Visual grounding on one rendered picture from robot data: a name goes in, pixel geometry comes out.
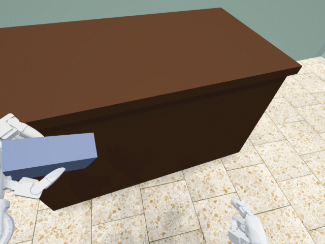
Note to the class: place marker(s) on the table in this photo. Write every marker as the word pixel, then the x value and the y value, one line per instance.
pixel 161 92

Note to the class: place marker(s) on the robot left forearm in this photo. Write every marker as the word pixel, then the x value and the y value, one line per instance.
pixel 7 224

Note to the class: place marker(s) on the sponge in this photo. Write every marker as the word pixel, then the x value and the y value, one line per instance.
pixel 34 157

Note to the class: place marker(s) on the left robot hand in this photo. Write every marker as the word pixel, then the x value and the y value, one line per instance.
pixel 12 128

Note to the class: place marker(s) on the right robot hand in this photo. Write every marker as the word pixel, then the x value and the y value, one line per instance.
pixel 251 230

